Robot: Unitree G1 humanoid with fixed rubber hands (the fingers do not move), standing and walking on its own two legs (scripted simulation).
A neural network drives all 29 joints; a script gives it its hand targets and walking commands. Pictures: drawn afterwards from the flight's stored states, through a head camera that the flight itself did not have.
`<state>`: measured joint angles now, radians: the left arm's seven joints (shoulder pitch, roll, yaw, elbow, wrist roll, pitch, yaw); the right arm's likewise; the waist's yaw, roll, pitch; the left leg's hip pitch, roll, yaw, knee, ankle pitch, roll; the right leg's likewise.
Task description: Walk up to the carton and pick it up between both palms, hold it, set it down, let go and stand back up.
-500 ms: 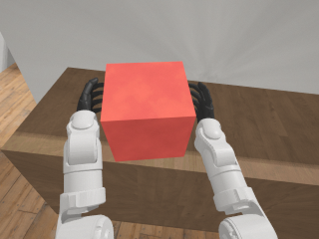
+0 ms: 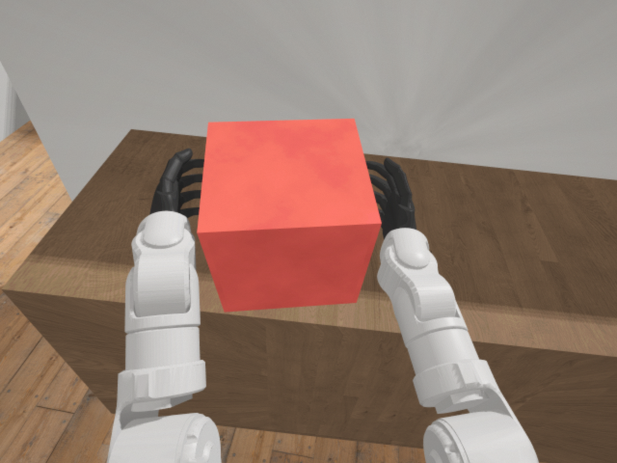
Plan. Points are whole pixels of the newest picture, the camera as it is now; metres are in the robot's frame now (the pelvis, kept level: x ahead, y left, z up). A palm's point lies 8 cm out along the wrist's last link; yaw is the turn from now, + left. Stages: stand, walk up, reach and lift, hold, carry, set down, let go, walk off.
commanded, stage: hold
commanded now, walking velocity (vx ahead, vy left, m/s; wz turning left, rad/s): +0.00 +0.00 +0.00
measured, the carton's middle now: (287, 218) +0.39 +0.00 +0.13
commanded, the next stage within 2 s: none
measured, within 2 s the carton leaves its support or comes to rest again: neither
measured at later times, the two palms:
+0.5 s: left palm (169, 214) +0.36 +0.14 +0.17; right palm (395, 222) +0.35 -0.14 +0.15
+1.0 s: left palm (172, 216) +0.36 +0.14 +0.16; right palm (396, 223) +0.35 -0.14 +0.15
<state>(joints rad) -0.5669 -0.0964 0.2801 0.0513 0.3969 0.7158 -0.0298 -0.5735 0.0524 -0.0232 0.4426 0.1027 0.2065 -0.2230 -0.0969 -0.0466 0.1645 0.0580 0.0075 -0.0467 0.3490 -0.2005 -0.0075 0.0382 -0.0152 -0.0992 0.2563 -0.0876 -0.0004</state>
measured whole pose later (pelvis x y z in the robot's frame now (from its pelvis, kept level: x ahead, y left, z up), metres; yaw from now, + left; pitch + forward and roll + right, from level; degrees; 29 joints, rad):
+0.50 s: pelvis +0.00 +0.00 +0.00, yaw +0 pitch -12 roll -1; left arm -0.56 -0.10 0.28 0.04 0.40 0.72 -0.03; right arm -0.57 0.05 -0.01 0.43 0.11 0.21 -0.23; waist -0.10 -0.05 0.16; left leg 0.06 0.01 -0.05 0.35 -0.21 -0.01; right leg 0.04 -0.01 -0.10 0.26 -0.09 0.00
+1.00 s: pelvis +0.00 +0.00 +0.00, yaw +0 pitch -12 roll -1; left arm -0.55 -0.10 0.28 0.03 0.39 0.72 -0.03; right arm -0.56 0.05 -0.02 0.43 0.11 0.21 -0.22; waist -0.10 -0.05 0.17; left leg 0.06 0.01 -0.04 0.35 -0.21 -0.01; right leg 0.04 -0.01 -0.10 0.26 -0.09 0.00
